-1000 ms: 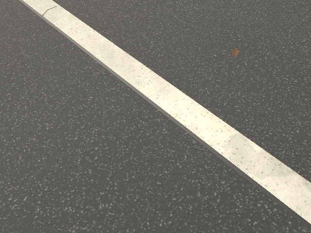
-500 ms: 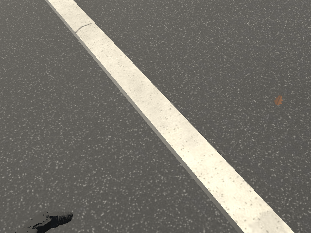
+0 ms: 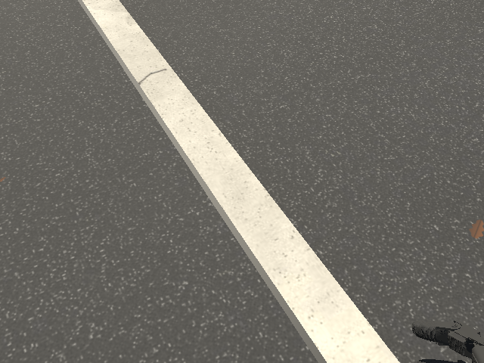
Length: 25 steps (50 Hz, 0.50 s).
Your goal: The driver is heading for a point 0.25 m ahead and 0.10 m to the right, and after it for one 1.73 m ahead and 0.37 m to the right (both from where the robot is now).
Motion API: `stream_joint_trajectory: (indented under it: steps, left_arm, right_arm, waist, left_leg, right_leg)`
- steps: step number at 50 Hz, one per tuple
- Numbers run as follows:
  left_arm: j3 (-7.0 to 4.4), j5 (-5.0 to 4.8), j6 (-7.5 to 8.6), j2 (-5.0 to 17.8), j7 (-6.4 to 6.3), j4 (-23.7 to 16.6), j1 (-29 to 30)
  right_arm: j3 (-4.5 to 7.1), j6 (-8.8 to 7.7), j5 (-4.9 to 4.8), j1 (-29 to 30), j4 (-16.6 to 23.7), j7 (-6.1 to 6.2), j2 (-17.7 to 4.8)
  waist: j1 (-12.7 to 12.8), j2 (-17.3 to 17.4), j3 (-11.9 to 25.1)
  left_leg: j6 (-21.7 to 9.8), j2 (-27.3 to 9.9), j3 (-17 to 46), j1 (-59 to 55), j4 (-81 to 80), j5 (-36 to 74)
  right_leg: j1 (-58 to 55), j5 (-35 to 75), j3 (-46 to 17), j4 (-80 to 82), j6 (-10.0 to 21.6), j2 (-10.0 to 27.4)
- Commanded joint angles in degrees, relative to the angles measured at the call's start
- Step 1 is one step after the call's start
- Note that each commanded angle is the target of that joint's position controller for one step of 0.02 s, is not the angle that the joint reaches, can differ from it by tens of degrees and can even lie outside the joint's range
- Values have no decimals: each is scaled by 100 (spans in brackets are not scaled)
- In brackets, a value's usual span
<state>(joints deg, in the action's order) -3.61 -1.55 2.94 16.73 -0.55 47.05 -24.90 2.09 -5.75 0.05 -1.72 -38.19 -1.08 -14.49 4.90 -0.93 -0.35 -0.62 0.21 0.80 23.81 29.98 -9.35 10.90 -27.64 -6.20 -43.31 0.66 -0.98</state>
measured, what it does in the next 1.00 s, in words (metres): walks ahead, turning right: right foot, then left foot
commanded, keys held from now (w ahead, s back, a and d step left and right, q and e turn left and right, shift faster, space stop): w+e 0.64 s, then w+q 0.36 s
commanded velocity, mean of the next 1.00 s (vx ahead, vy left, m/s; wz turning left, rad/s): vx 0.50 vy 0.00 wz -0.34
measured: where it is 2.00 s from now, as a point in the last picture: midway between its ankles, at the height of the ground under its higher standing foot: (338, 199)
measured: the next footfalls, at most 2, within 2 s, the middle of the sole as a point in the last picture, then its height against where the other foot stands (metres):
right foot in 0.48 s outside the picture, level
left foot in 0.98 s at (314, 279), level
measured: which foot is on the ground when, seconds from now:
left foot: down 0.00-0.52, up 0.54-0.96, down 0.98-1.00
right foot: up 0.00-0.46, down 0.48-0.98, up 1.00-1.00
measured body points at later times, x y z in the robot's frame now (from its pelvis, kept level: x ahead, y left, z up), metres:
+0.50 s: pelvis +0.27 -0.07 -0.02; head +0.29 -0.08 +0.43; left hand +0.54 +0.08 -0.10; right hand +0.16 -0.29 -0.16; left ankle +0.08 +0.12 -0.72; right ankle +0.37 -0.20 -0.73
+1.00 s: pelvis +0.58 -0.17 -0.02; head +0.59 -0.17 +0.43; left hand +0.71 +0.07 -0.15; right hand +0.65 -0.46 -0.11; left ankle +0.71 -0.12 -0.73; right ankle +0.37 -0.21 -0.71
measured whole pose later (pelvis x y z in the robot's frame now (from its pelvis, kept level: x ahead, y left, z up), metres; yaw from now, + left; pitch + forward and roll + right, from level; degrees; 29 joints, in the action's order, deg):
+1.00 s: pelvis +0.58 -0.17 -0.02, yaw -20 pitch +1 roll -2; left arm -0.3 5.6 6.4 16.6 2.9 48.7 -20.5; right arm 0.2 -6.7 4.0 -9.4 -43.7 -2.9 -16.4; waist 2.3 0.7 0.3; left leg -4.1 -0.3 -2.1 29.9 41.5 -9.4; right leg -0.5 -29.3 0.7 -34.0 2.7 -3.1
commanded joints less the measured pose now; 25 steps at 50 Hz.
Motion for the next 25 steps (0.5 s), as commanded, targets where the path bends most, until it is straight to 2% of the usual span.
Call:
stream_joint_trajectory:
  steps: [1, 2, 3, 5, 6, 9, 12, 13, 14, 16, 20, 22, 23, 24, 25]
  left_arm:
    - [-140, -130, 148, 760, -41, -691, 309]
    - [-153, -81, 106, 713, -45, -714, 498]
    - [-162, -18, 64, 639, -30, -743, 611]
    - [-152, -24, -35, 425, 26, -786, 603]
    - [-135, -21, -71, 333, 41, -828, 655]
    - [-100, 14, -113, 244, 77, -1038, 983]
    - [-47, 12, -88, 176, 182, -1189, 1398]
    - [234, 883, 20, -122, 527, -835, 1000]
    - [177, 817, 54, -106, 632, -873, 1253]
    - [150, 614, 117, 124, 677, -1012, 1881]
    - [221, 560, 106, 164, 602, -1157, 2395]
    - [161, 518, 162, 338, 554, -1196, 2408]
    - [107, 446, 208, 463, 527, -1164, 2178]
    - [10, 358, 274, 667, 485, -1025, 1673]
    - [-158, 366, 321, 949, 382, -696, 675]
  right_arm:
    - [369, 48, -30, -1824, -200, 48, -985]
    - [296, 39, -7, -1443, -185, 34, -792]
    - [241, 33, 20, -1182, -202, 19, -590]
    - [243, -20, 62, -964, -282, 33, -511]
    - [268, -54, 56, -966, -334, 43, -552]
    - [348, -100, 46, -1085, -506, 85, -775]
    - [378, -69, 30, -1133, -618, 120, -933]
    - [50, -221, 615, -1546, -596, 9, -134]
    - [67, -249, 605, -1840, -726, -26, -269]
    - [73, -215, 539, -2008, -805, -47, -607]
    - [40, -89, 513, -2293, -1034, -70, -837]
    - [86, -75, 518, -2267, -1089, -64, -1056]
    - [118, -75, 537, -2182, -1117, -50, -1203]
    - [115, -88, 609, -2221, -1153, -62, -1252]
    - [11, -129, 808, -2492, -1160, -87, -967]
  waist:
    - [-1059, 1042, 745]
    - [-893, 781, 409]
    - [-765, 757, 158]
    - [-561, 894, -12]
    - [-534, 798, -43]
    - [-543, 501, -145]
    - [-659, 440, -233]
    - [-662, 374, 47]
    - [-779, 405, -281]
    - [-884, 353, -374]
    - [-886, 544, -586]
    - [-694, 641, -544]
    - [-423, 669, -400]
    - [-140, 596, -69]
    - [97, 361, 734]
  left_leg:
    - [-1176, -2190, 3216, -3543, -1429, -2040]
    - [-1031, -1939, 2545, -2945, -1539, -1398]
    - [-987, -1737, 2038, -2490, -1684, -828]
    - [-916, -1509, 1268, -1920, -1957, -57]
    - [-953, -1495, 1005, -1824, -2046, 292]
    - [-1058, -1569, 435, -1829, -2185, 1022]
    - [-950, -1453, -186, -1874, -2213, 1291]
    - [-1291, -1801, -133, -2315, -2461, 848]
    - [-1281, -1871, -157, -2558, -2445, 869]
    - [-1127, -1737, -526, -2863, -2372, 993]
    - [-973, -1834, -965, -3156, -2262, 1448]
    - [-944, -1905, -1168, -3308, -1865, 2786]
    - [-881, -1848, -1386, -3207, -1358, 3847]
    - [-714, -1640, -1672, -2793, -450, 4736]
    - [-405, -1368, -1748, -1680, 974, 4264]
  right_leg:
    - [3657, -57, -150, -2720, 55, 316]
    - [3472, 384, -65, -2647, 29, 488]
    - [3330, 704, -73, -2461, 1, 616]
    - [2907, 1073, -29, -2225, -40, 784]
    - [2891, 1218, 12, -2165, -71, 794]
    - [3091, 1791, -3, -1564, -167, 819]
    - [2910, 2648, 197, -584, -117, 777]
    - [3091, 2855, 368, -507, -53, 770]
    - [3394, 2833, 217, -414, 21, 815]
    - [3525, 2941, 439, -17, 146, 695]
    - [3067, 2341, 764, 483, 388, 424]
    - [2566, 1975, 967, 720, 536, 126]
    - [1915, 2149, 1178, 939, 659, -151]
    - [788, 2496, 1290, 1040, 838, -428]
    - [-1151, 2903, 991, 413, 1172, -453]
